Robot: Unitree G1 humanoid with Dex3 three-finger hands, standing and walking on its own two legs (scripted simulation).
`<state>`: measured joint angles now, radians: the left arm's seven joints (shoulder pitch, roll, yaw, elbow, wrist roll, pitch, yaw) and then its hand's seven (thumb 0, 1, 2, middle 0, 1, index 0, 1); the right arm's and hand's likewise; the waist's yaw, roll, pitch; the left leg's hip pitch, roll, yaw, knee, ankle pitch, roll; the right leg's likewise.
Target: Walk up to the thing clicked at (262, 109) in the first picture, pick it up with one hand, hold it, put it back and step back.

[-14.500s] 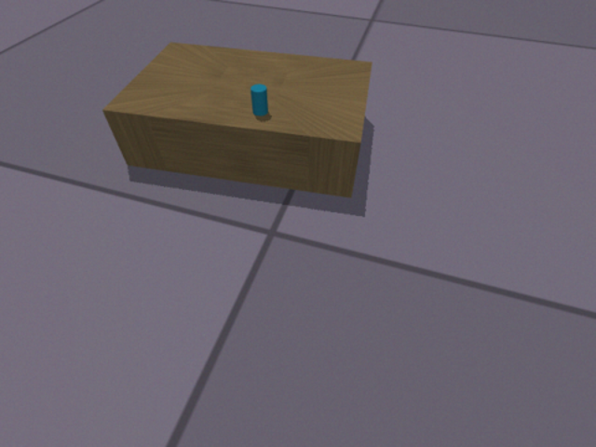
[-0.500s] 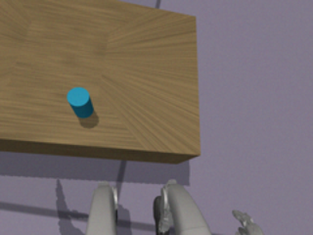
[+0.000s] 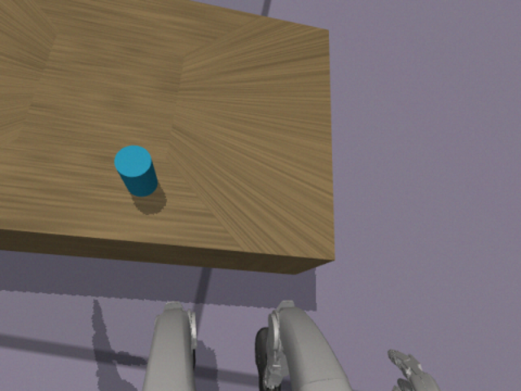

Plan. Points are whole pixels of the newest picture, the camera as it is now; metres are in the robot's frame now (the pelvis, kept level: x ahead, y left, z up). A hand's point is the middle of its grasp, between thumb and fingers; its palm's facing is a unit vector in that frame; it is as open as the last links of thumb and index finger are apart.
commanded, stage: go down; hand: left
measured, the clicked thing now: (137, 172) +0.53 +0.20 -0.25
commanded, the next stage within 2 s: approach in 0.70 s
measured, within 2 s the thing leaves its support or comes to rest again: neither
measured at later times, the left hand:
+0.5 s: hand out of the picture +0.43 +0.41 +0.06, palm faces +0.26 -0.96 +0.00, open 17.5 cm
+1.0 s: hand out of the picture +0.43 +0.41 +0.03, palm faces +0.27 -0.96 +0.03, open 17.6 cm
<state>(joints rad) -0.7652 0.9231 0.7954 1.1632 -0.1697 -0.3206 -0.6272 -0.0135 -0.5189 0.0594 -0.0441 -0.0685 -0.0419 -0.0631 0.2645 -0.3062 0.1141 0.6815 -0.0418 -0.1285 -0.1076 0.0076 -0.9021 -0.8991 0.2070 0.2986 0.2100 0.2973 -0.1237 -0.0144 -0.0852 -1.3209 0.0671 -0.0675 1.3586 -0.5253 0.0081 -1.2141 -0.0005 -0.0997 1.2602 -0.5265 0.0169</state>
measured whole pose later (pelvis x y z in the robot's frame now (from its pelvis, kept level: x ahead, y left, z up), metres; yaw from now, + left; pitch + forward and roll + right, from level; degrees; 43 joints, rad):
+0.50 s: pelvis +0.00 +0.00 -0.01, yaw +0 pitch +28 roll -7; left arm -0.78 0.93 0.80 1.16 -0.17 -0.33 -0.62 -0.01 -0.54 0.06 -0.04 -0.07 -0.04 -0.06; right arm 0.26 -0.30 0.12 0.67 -0.04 -0.13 -0.10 0.01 -0.90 -0.90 0.21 0.30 0.21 0.30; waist -0.13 -0.01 -0.08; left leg -1.35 0.07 -0.07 1.38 -0.53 0.01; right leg -1.24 0.00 -0.10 1.28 -0.53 0.02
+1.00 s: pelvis -0.01 +0.00 -0.02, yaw +0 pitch +29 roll -7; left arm -0.79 0.93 0.77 1.24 -0.20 -0.37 -0.62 -0.01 -0.58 0.02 -0.04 -0.07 -0.05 -0.05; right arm 0.26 -0.32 0.12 0.66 -0.04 -0.14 -0.10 0.01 -0.88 -0.89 0.21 0.30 0.21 0.30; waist -0.12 -0.02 -0.09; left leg -1.41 0.06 -0.07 1.43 -0.54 0.01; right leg -1.30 0.00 -0.09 1.33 -0.54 0.02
